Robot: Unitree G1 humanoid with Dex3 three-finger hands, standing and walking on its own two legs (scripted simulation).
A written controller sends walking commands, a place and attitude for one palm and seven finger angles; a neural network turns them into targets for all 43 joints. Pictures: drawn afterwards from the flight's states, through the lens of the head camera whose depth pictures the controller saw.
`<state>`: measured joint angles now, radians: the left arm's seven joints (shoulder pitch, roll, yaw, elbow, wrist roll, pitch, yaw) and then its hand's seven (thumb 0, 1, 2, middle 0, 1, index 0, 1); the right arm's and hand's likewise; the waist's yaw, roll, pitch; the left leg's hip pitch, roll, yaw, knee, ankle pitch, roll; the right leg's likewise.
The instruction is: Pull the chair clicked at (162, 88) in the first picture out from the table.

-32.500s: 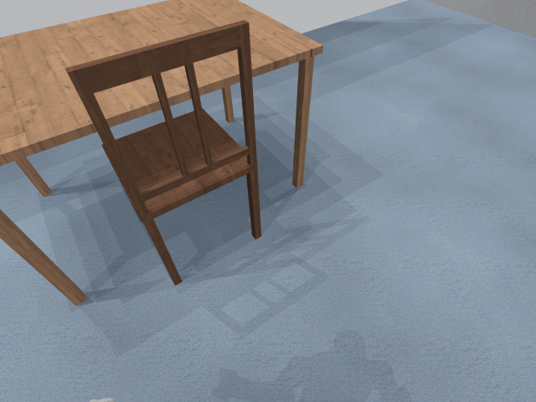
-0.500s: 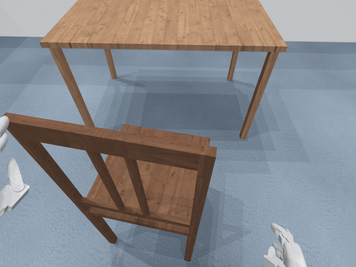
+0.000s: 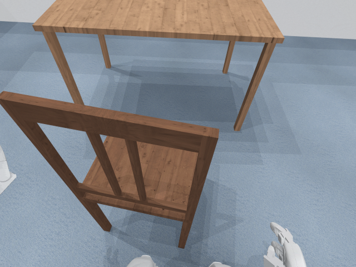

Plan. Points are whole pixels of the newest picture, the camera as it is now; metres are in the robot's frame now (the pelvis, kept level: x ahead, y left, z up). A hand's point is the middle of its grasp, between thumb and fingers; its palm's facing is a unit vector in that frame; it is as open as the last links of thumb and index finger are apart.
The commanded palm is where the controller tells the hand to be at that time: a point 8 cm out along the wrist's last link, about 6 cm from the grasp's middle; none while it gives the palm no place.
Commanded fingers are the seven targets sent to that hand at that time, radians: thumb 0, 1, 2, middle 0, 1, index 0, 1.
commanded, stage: step back with the hand held close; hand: left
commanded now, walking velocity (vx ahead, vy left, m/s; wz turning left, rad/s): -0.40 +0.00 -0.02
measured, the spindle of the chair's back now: (107, 168) +0.36 +0.21 -0.05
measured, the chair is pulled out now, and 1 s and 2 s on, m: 0.62 0.62 0.62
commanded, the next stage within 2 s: stop stepping back and stand still in 0.62 s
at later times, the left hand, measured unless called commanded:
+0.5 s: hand out of the picture +0.16 +0.26 +0.20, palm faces +0.45 -0.73 -0.51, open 7.4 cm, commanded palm +0.10 +0.29 +0.19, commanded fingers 0.00 0.90 0.90 -0.20 -0.30 -0.20 -0.30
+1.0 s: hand out of the picture +0.06 +0.24 +0.19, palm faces +0.38 -0.77 -0.51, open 7.4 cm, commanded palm +0.01 +0.28 +0.19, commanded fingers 0.00 0.90 0.90 -0.20 -0.30 -0.20 -0.30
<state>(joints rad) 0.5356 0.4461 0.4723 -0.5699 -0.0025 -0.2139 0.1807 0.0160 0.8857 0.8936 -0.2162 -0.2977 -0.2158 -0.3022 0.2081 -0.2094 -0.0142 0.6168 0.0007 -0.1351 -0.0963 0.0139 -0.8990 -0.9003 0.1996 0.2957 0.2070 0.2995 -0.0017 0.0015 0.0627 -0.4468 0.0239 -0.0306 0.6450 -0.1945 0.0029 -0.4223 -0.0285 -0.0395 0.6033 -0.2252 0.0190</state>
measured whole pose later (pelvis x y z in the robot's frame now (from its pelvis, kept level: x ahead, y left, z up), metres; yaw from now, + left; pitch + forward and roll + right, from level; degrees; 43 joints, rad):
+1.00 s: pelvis -0.14 -0.02 +0.01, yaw -3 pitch -2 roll -1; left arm 0.59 0.47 0.45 -0.54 -0.03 -0.20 0.14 0.02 0.88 0.89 -0.22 -0.30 -0.22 -0.30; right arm 0.25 -0.19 0.01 0.66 0.00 -0.13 -0.06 0.01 -0.90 -0.90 0.20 0.30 0.21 0.30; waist 0.01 -0.02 0.01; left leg -0.38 0.03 -0.03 0.70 -0.39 0.00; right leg -0.28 -0.01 -0.05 0.51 -0.20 -0.01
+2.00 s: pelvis -0.16 -0.02 +0.02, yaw +1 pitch -1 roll -1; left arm 0.37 0.23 0.00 1.01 0.02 0.03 0.02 -0.01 0.97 0.89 -0.21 -0.30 -0.21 -0.30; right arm 0.35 -0.18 -0.01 1.02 -0.02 0.02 -0.01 0.01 -0.92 -0.90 0.20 0.29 0.20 0.30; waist 0.00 -0.01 0.07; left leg -0.27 -0.01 -0.06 0.47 -0.19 0.00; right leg -0.22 0.00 -0.06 0.45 -0.21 -0.01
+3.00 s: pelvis -0.15 -0.04 +0.02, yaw +0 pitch -2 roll +0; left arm 0.31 0.14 -0.01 1.06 0.01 0.00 0.03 0.01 0.91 0.89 -0.20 -0.29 -0.20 -0.30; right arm 0.34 -0.13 0.00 1.07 -0.02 0.00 -0.03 0.00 -0.91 -0.90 0.19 0.29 0.20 0.30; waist -0.01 0.02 0.06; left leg -0.23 0.01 -0.05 0.44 -0.19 -0.03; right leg -0.20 0.02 -0.05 0.45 -0.23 -0.04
